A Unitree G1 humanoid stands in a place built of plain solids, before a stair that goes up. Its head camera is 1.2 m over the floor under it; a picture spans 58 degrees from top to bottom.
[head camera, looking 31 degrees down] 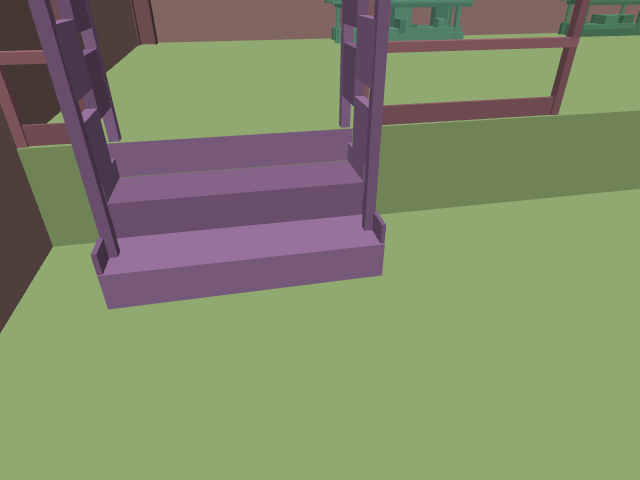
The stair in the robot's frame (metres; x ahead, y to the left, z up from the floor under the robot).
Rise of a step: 0.18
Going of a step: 0.30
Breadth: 1.22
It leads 12 degrees to the left of straight ahead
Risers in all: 3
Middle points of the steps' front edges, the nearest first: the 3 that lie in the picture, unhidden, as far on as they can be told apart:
1.54 0.30 0.18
1.84 0.36 0.35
2.13 0.42 0.53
